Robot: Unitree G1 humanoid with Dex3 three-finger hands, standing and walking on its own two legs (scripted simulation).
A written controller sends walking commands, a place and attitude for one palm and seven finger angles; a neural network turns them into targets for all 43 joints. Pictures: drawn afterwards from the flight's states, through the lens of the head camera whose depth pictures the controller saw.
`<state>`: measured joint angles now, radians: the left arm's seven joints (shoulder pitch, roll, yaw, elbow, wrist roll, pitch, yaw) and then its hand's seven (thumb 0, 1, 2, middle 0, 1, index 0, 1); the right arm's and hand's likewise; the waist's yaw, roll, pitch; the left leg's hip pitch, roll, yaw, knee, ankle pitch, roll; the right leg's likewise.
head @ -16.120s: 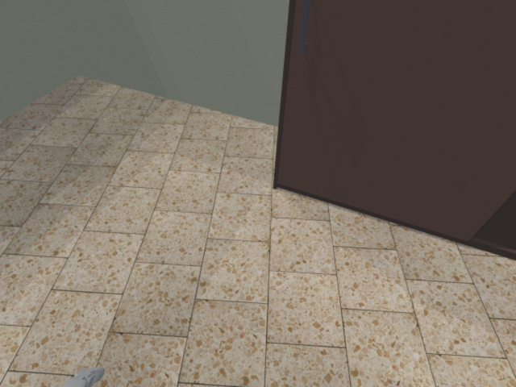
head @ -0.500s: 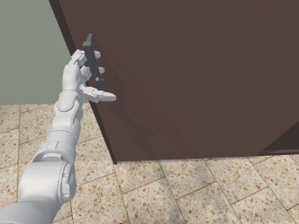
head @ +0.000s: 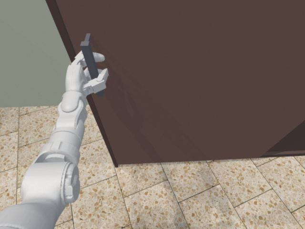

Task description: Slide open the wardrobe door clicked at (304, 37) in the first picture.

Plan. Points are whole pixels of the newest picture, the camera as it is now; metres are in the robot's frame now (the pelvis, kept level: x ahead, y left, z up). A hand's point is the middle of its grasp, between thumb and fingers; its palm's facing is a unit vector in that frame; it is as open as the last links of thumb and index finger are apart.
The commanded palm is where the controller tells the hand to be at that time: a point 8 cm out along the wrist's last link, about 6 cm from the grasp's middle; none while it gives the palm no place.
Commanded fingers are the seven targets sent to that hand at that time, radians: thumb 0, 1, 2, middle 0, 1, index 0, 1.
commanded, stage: grip the handle and tug to test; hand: left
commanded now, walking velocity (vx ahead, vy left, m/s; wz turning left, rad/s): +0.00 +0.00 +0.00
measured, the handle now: (94, 67) +0.53 +0.15 +0.12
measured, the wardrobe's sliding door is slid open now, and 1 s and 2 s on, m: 0.00 0.00 0.00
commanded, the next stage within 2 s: tug the door sideways, standing still in 0.78 s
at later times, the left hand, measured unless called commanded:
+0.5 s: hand (100, 79) +0.47 +0.13 +0.13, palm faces +0.00 -1.00 +0.01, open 5.4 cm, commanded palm +0.43 +0.18 +0.12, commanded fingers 0.00 0.90 0.90 -0.45 -1.40 -0.45 -1.40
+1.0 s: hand (100, 80) +0.47 +0.12 +0.13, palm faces +0.01 -1.00 +0.01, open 5.6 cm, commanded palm +0.45 +0.16 +0.12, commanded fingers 0.00 0.90 0.90 -0.45 -1.40 -0.45 -1.40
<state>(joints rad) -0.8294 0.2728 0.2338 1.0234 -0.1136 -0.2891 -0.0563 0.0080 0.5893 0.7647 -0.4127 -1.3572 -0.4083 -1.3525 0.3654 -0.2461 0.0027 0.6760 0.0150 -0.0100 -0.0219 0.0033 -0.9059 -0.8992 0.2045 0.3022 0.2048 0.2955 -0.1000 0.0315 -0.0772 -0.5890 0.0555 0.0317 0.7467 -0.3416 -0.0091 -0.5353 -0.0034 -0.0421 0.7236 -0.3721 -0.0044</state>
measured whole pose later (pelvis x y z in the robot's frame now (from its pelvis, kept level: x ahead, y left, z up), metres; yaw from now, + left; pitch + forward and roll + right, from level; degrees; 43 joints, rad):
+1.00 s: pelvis +0.03 +0.01 +0.01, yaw -1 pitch +10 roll -1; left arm -0.59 0.20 0.17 0.65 -0.14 -0.14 -0.02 0.01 0.77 0.80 -0.34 -1.40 -0.34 -1.36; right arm 0.35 -0.24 -0.02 0.62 0.03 0.02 -0.01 0.00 -0.91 -0.90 0.20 0.30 0.20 0.30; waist -0.07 0.04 -0.09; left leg -0.48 0.05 0.05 0.69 -0.37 -0.01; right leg -0.42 0.00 -0.02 0.65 -0.39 0.01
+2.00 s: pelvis +0.01 +0.01 +0.00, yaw +2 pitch +9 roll -1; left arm -0.84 0.21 0.03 0.94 -0.11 -0.22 0.09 -0.01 0.77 0.82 -0.39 -1.40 -0.32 -1.40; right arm 0.31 -0.23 0.00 0.72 0.03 -0.05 -0.03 0.00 -0.91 -0.90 0.20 0.30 0.20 0.30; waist -0.04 0.04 -0.03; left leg -0.54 0.03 0.00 0.74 -0.35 0.00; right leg -0.46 -0.02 -0.07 0.70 -0.39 0.01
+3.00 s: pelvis +0.13 -0.19 +0.02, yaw +14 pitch +2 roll +1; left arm -0.46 0.15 0.05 0.21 -0.13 -0.06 0.20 0.01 0.77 0.86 -0.41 -1.37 -0.12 -1.40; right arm 0.09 -0.30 -0.05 0.59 0.05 -0.09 -0.08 0.01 -0.91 -0.90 0.20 0.30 0.20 0.29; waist 0.06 0.09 0.23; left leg -0.27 0.03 0.09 0.60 -0.25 -0.01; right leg -0.42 -0.04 -0.11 0.65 -0.23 -0.04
